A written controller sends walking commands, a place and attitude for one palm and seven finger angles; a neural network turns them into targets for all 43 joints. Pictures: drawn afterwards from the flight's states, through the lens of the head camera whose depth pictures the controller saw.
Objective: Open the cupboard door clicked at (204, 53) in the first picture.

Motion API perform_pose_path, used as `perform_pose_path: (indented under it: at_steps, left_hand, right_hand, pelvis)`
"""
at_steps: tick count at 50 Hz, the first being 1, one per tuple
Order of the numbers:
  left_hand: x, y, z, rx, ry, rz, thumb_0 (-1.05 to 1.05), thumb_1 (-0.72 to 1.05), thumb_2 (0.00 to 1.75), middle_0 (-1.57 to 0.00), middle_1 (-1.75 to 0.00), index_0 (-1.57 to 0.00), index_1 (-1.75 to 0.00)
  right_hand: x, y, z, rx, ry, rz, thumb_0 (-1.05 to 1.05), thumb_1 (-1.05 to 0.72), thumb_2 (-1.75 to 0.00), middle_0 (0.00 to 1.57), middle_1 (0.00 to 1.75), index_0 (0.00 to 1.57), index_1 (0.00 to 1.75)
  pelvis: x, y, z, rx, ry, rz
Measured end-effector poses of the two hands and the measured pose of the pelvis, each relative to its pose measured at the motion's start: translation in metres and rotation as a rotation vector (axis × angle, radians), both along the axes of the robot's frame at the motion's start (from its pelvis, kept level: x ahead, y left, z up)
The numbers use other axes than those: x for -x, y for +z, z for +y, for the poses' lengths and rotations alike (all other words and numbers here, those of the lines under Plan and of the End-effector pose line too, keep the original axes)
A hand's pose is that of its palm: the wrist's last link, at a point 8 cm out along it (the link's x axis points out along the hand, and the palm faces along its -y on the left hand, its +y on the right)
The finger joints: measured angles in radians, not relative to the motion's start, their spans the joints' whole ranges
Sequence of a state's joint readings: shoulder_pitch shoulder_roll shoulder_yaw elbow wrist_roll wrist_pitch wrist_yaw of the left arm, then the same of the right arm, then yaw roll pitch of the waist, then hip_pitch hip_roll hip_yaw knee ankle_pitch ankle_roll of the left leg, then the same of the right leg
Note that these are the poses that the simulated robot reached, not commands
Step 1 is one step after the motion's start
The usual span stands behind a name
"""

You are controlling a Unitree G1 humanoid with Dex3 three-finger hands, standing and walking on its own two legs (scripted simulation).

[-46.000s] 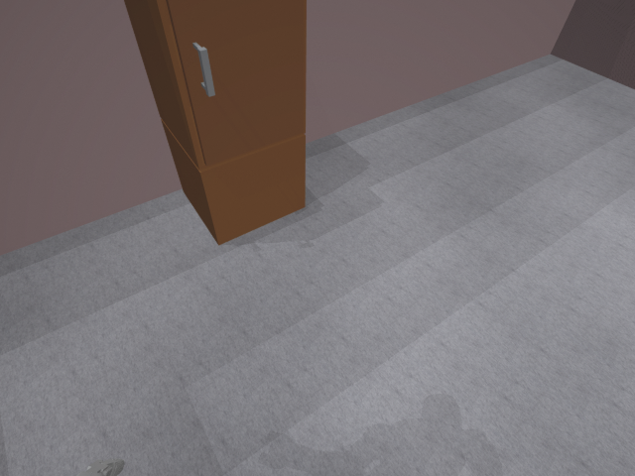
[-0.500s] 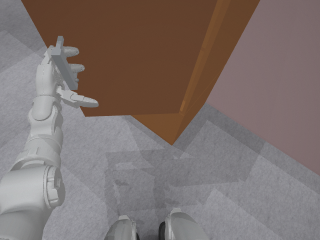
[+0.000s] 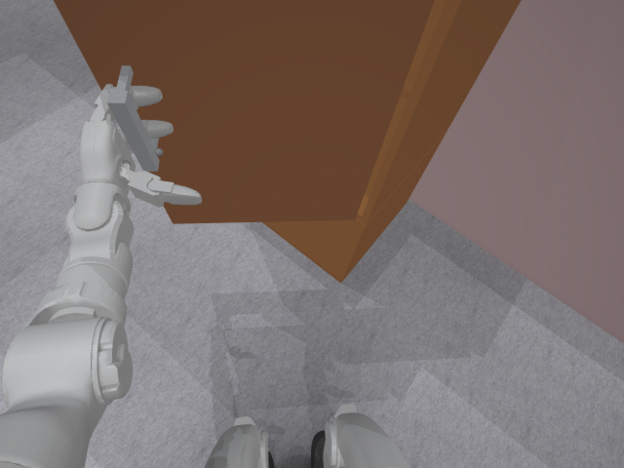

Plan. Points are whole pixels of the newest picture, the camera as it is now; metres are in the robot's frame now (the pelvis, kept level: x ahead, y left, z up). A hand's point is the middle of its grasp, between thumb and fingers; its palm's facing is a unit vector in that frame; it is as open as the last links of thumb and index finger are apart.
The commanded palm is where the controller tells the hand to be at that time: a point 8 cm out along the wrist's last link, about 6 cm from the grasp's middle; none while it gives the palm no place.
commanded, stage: slide the fingers in behind the handle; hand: left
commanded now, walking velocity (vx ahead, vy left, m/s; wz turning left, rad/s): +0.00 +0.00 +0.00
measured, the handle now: (139, 122) +0.54 +0.20 +0.06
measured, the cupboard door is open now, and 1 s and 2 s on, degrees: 43 41 84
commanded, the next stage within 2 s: close the thumb around the handle in 0.04 s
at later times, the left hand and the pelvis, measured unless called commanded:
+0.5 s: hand (158, 147) +0.50 +0.17 +0.06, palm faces +0.03 -1.00 -0.02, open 10.5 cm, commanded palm +0.48 +0.20 +0.06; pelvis +0.00 +0.01 +0.00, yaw +0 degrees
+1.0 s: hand (157, 146) +0.51 +0.17 +0.06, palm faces +0.03 -1.00 -0.02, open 5.4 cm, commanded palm +0.47 +0.21 +0.06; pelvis +0.01 +0.01 +0.00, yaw +0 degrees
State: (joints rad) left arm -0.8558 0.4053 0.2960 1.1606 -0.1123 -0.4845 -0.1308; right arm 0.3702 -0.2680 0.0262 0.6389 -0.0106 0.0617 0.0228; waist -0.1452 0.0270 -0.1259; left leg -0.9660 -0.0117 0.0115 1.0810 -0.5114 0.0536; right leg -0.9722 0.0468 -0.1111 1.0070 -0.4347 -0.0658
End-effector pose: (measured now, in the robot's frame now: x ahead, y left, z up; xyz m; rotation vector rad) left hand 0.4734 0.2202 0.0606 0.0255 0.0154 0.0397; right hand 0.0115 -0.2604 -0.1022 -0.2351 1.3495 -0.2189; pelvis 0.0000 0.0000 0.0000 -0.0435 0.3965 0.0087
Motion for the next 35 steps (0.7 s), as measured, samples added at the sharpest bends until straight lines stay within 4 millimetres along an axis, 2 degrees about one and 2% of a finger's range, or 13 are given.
perform_pose_path:
  at_steps: [10, 15, 22, 35]
  left_hand:
    - [-0.002, 0.0, 0.001, 0.004, -0.009, 0.001, -0.01, -0.5, 0.3, -0.3, -1.21, -0.28, -1.2]
    - [-0.003, 0.0, 0.001, 0.007, -0.012, 0.0, -0.01, -0.4, 0.34, -0.31, -1.22, -0.29, -1.21]
    - [-0.008, 0.0, 0.002, 0.004, -0.009, 0.0, -0.01, -0.11, 0.46, -0.33, -1.25, -0.3, -1.25]
    - [-0.008, 0.0, 0.002, 0.006, -0.001, -0.001, 0.01, 0.58, 0.76, -0.37, -1.32, -0.34, -1.32]
  right_hand:
    - [0.0, 0.001, 0.002, 0.002, -0.004, -0.003, 0.0, -0.9, -0.9, 0.2, 0.3, 0.21, 0.3]
    - [0.0, 0.002, 0.005, 0.001, -0.008, -0.002, 0.0, -0.9, -0.9, 0.2, 0.3, 0.21, 0.3]
    - [0.003, 0.0, 0.008, 0.0, -0.004, 0.012, 0.0, -0.9, -0.9, 0.2, 0.3, 0.21, 0.3]
    - [0.005, 0.001, 0.013, -0.01, -0.012, 0.029, 0.0, -0.9, -0.9, 0.2, 0.3, 0.21, 0.3]
  pelvis:
    - [-0.001, 0.0, 0.002, 0.002, -0.003, 0.002]
    - [-0.001, 0.0, 0.003, 0.003, -0.005, 0.003]
    - [0.0, -0.002, 0.006, 0.006, -0.001, 0.011]
    - [-0.004, 0.0, 0.01, 0.009, -0.001, 0.01]
